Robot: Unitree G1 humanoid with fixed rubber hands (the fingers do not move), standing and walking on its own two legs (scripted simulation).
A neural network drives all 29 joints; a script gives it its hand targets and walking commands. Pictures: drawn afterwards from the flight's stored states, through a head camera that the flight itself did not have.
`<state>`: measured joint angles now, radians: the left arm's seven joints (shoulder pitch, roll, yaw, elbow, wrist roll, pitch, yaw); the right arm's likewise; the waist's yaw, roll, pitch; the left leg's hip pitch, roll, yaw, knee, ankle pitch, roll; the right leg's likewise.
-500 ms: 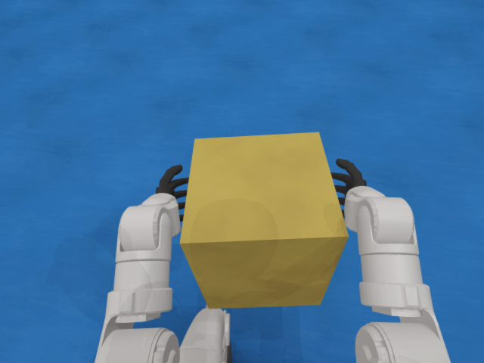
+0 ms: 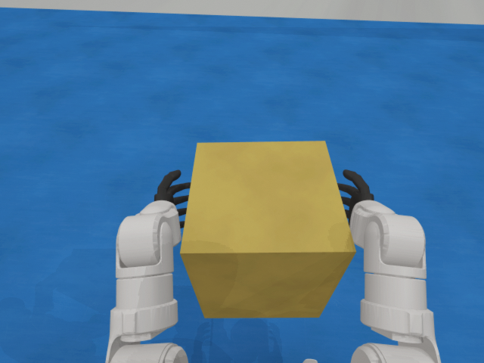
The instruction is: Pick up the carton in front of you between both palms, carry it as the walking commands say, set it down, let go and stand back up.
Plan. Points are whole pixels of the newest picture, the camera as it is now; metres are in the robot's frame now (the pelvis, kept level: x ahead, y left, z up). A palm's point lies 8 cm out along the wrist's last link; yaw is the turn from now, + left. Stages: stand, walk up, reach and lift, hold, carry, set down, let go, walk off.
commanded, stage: carry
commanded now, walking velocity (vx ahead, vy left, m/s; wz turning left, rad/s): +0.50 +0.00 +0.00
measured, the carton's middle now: (261, 234) +0.33 -0.01 +0.04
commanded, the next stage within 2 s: none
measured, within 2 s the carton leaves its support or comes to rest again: neither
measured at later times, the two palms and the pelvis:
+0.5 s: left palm (204, 137) +0.55 +0.10 +0.07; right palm (340, 135) +0.57 -0.20 +0.07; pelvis +0.30 -0.06 +0.00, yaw +3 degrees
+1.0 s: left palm (191, 64) +0.88 +0.17 +0.07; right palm (295, 63) +0.88 -0.13 +0.08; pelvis +0.61 +0.01 +0.00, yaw +1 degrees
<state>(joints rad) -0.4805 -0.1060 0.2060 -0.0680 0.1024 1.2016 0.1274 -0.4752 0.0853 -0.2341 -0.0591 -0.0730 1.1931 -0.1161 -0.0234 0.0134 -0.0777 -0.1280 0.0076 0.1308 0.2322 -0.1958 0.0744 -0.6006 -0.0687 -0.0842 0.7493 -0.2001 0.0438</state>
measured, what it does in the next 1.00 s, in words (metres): walks ahead: right foot, then left foot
